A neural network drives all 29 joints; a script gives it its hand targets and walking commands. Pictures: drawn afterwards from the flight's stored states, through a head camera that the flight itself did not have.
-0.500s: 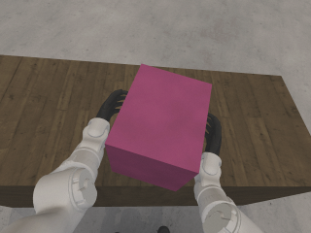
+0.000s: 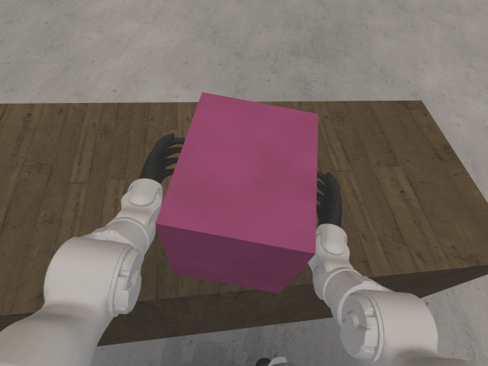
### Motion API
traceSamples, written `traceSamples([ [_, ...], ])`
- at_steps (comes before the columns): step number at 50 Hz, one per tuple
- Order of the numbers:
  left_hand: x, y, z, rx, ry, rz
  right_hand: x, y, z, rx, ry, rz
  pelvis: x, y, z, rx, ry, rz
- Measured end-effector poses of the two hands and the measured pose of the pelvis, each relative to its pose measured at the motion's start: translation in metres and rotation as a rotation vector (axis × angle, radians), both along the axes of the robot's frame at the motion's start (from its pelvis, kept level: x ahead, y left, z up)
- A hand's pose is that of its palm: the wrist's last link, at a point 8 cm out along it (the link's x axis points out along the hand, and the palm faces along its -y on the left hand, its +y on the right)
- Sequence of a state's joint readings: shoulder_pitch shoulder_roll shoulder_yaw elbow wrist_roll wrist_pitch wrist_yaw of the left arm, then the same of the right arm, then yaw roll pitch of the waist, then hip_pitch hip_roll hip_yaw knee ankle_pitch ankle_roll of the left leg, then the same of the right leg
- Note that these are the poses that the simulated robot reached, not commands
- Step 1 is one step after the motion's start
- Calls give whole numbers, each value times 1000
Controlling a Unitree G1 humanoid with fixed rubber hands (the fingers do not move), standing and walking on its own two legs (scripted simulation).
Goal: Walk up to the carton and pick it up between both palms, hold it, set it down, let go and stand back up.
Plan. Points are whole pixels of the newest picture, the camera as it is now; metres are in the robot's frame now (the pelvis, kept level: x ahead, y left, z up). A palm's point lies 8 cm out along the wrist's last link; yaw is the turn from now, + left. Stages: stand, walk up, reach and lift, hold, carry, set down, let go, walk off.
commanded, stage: set down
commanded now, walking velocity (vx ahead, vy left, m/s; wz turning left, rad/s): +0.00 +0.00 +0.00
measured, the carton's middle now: (242, 196) +0.42 -0.04 -0.01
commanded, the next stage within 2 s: none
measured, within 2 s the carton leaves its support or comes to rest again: neither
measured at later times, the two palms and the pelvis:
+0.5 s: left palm (138, 136) +0.46 +0.12 +0.12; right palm (367, 177) +0.38 -0.22 +0.10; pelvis -0.01 -0.01 +0.02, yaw +1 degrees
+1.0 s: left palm (113, 139) +0.43 +0.15 +0.14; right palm (362, 186) +0.35 -0.20 +0.11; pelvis +0.00 -0.02 +0.04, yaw +1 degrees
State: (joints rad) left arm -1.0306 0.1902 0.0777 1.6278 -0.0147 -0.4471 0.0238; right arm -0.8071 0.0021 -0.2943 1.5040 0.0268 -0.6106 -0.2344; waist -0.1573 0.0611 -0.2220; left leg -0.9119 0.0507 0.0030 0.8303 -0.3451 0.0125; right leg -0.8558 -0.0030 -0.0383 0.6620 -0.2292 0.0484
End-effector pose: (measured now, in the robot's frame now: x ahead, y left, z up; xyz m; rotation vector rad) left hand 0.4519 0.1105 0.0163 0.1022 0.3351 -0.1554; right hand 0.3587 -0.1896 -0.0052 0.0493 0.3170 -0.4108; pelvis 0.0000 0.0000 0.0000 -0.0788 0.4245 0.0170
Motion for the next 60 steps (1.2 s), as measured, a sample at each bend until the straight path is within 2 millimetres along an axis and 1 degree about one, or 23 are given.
traceSamples([
  [5, 0, 9, 13, 10, -28, 15, 4, -16, 19, -12, -29, -23, -5, 3, -1, 3, -12, -3],
  [9, 1, 15, 32, 17, -54, 20, 9, -27, 41, -14, -48, -29, -9, 2, 1, 10, -33, 0],
  [13, 3, 17, 51, 25, -69, 18, 14, -34, 62, -13, -55, -19, -12, -1, 3, 18, -56, 4],
  [18, 4, 13, 71, 23, -72, 14, 18, -34, 83, -5, -58, -5, -15, -6, 8, 28, -83, 9],
  [21, 5, 9, 80, 11, -69, 15, 19, -33, 92, 4, -57, -1, -15, -10, 12, 33, -99, 9],
  [25, 6, 7, 99, -1, -82, 18, 19, -33, 101, 26, -39, 7, -14, -14, 19, 39, -138, 7],
  [28, 7, 8, 113, -5, -75, 26, 19, -33, 109, 35, -31, 6, -12, -17, 24, 46, -167, 6],
  [32, 10, 13, 131, -11, -76, 39, 21, -32, 124, 33, -50, 6, -10, -20, 30, 51, -201, 5],
  [38, 9, 19, 149, -8, -74, 41, 23, -27, 142, 31, -60, 17, -6, -22, 37, 52, -261, 5],
  [41, 5, 22, 149, -7, -67, 37, 21, -22, 143, 27, -54, 26, -5, -22, 39, 53, -292, 5],
  [44, 0, 25, 144, -9, -66, 32, 16, -18, 139, 29, -54, 30, -3, -22, 41, 53, -315, 4],
  [50, -18, 34, 121, -8, -48, 30, -4, -9, 116, 48, -49, 21, 0, -20, 44, 50, -358, 0],
  [55, -37, 44, 100, -13, -25, 39, -25, -7, 95, 65, -29, -2, 1, -17, 44, 49, -381, -2],
  [57, -43, 47, 94, -19, -23, 43, -31, -8, 90, 62, -30, -8, 1, -15, 44, 49, -384, -3],
  [60, -51, 51, 88, -29, -25, 49, -37, -10, 88, 54, -40, -8, 1, -13, 43, 49, -390, -5],
])
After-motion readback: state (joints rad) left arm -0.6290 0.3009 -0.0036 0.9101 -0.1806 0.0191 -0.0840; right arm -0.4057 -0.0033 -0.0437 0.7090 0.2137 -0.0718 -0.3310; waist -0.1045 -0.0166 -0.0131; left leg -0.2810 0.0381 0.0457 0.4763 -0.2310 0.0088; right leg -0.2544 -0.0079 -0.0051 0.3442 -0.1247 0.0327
